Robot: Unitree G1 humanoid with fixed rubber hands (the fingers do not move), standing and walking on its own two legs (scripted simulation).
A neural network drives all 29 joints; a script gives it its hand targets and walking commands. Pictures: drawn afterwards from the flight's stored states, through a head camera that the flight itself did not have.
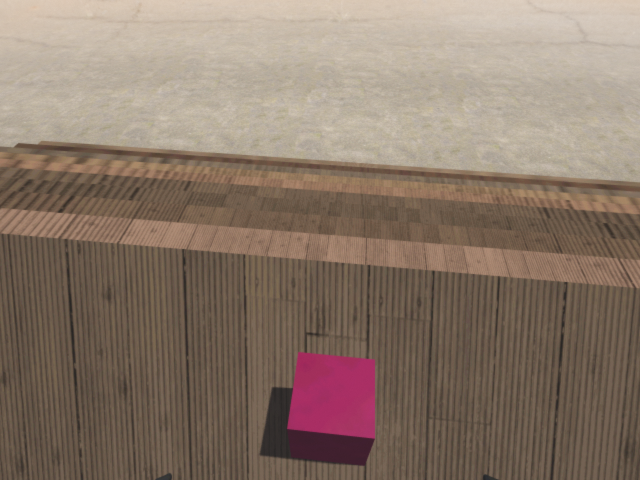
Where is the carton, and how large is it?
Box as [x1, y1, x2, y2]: [287, 352, 374, 465]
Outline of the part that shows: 298,352 287,426 291,456 364,465 374,439 374,359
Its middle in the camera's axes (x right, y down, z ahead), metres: +0.04 +0.47 +1.08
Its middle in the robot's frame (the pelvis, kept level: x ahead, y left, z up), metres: +0.45 -0.03 -0.64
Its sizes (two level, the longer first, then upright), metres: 0.210 0.200 0.250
